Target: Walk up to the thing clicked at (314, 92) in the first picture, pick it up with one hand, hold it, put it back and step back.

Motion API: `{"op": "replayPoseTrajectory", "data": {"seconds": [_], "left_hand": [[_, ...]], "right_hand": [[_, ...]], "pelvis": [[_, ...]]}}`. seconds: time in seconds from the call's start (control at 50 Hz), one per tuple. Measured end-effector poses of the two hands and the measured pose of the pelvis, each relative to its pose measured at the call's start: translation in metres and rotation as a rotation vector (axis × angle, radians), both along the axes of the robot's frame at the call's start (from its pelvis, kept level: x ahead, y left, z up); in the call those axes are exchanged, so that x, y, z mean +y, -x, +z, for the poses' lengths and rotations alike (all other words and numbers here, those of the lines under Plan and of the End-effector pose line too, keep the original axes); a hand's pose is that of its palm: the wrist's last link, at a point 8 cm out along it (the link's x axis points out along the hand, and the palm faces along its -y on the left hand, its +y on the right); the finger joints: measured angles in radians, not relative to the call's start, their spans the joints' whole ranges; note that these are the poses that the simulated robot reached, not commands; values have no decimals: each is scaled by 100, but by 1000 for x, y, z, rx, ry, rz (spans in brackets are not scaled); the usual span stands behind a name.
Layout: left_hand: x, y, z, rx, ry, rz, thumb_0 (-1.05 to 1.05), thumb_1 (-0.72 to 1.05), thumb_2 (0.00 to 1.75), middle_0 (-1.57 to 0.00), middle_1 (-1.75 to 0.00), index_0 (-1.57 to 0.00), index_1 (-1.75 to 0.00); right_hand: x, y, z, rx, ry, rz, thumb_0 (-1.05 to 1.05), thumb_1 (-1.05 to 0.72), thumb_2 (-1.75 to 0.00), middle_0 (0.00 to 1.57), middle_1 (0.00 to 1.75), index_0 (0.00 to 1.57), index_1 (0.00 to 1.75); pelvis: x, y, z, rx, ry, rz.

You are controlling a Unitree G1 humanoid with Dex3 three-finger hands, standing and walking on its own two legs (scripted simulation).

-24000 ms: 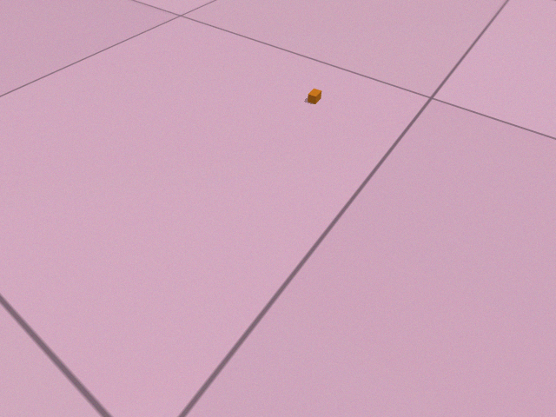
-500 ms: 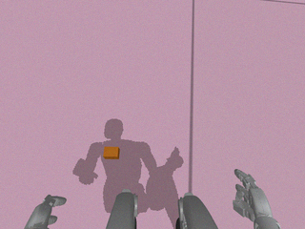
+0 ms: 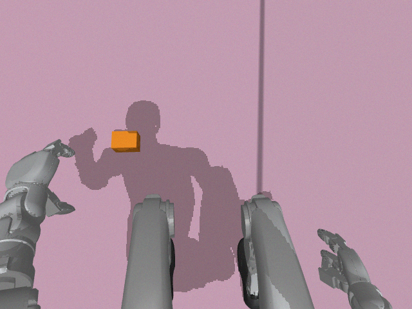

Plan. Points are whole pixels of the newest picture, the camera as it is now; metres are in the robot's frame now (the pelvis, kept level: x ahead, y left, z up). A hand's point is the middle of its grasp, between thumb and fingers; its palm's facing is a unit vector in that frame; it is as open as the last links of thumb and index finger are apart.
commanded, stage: rise first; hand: left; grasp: from above
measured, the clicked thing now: (126, 141) +0.52 +0.28 -0.43
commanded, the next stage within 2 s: none
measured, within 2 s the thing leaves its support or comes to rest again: neither
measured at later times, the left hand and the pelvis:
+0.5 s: hand (79, 158) +0.42 +0.34 -0.24, palm faces -0.45 -0.06 -0.89, open 12.2 cm; pelvis -0.02 +0.01 -0.10, yaw -4 degrees
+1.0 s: hand (90, 149) +0.45 +0.33 -0.28, palm faces -0.45 -0.03 -0.89, open 12.2 cm; pelvis -0.01 +0.02 -0.12, yaw -6 degrees
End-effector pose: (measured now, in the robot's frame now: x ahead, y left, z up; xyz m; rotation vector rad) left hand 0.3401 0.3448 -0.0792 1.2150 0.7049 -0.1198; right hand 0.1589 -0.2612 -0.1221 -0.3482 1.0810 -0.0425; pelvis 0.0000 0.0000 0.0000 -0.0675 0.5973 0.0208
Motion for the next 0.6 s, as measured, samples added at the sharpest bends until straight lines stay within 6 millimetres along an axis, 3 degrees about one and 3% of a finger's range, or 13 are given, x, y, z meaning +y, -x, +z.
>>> {"op": "replayPoseTrajectory", "data": {"seconds": [0.12, 0.28, 0.4, 0.6], "left_hand": [[-3, -24, -36, -3, -33, -138, -1, -32, 82, -34, -80, -33, -81], [-6, -52, -69, -75, -89, -275, -1, -25, 80, -34, -75, -33, -76], [-3, -70, -87, -97, -150, -310, 0, -21, 78, -36, -69, -35, -70], [-6, -93, -113, -82, -186, -374, 0, -16, 73, -39, -63, -39, -64]], "right_hand": [[-6, 51, -37, 135, 26, -34, 1, -93, -91, 21, 30, 21, 30], [-11, 97, -59, 259, 78, -77, 1, -89, -90, 21, 30, 21, 30], [-9, 110, -67, 309, 101, -92, 1, -88, -90, 21, 30, 21, 30], [-2, 112, -72, 333, 125, -87, 1, -89, -90, 21, 30, 21, 30]], "pelvis": [[1, 11, -38, -12, 16, -12], [6, 19, -73, -31, 42, -23], [10, 20, -89, -32, 56, -24], [15, 17, -103, -30, 79, -28]]}}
